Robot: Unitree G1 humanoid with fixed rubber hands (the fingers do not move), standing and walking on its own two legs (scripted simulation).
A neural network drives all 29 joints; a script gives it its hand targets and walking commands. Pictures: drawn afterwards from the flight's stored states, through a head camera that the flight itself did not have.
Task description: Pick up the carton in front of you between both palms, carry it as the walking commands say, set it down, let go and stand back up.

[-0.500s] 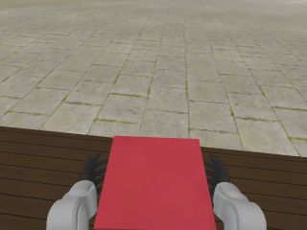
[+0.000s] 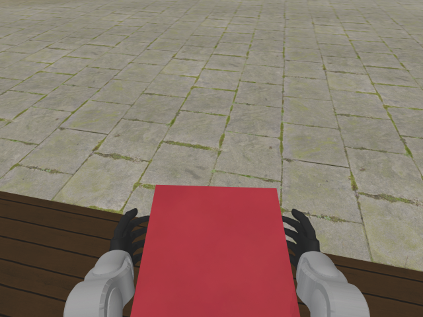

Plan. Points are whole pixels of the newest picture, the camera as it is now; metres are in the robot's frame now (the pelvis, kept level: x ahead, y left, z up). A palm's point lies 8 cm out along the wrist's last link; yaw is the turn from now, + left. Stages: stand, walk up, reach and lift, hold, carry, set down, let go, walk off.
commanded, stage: carry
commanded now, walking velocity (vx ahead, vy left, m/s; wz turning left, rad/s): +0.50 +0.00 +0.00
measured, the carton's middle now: (213, 269) +0.23 +0.01 +0.01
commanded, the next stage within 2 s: none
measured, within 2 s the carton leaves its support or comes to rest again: neither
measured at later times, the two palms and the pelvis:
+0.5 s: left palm (156, 117) +0.62 +0.18 +0.08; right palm (267, 121) +0.60 -0.13 +0.09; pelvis +0.33 +0.04 -0.01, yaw -2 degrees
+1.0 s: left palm (188, 69) +0.99 +0.13 +0.06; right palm (266, 71) +1.01 -0.18 +0.05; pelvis +0.66 -0.03 -0.01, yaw -1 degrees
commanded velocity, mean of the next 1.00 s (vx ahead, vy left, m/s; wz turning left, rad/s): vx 0.50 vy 0.00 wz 0.00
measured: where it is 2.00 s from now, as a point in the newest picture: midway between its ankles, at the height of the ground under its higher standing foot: (213, 168)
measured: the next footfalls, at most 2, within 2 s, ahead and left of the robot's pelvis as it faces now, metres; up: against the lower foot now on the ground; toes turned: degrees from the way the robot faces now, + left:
left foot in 0.20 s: +0.34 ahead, +0.12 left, +0.00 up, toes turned +11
right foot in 0.70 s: +0.66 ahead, -0.08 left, +0.00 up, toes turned -9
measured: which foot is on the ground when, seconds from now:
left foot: up 0.00-0.18, down 0.20-0.72, up 0.74-1.00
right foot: down 0.00-0.24, up 0.26-0.68, down 0.70-1.00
